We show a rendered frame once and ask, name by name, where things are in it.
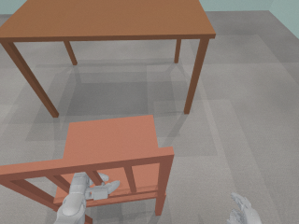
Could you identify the robot left hand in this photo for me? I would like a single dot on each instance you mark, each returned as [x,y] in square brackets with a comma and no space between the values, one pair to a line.
[81,184]

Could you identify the robot right hand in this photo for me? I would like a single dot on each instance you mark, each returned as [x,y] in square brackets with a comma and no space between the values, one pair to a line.
[249,216]

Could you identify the table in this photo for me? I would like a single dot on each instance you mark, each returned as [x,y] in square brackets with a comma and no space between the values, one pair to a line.
[106,20]

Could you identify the chair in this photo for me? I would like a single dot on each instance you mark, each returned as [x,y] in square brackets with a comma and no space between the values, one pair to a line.
[125,149]

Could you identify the left robot forearm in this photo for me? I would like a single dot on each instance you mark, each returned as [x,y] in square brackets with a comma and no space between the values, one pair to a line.
[72,210]

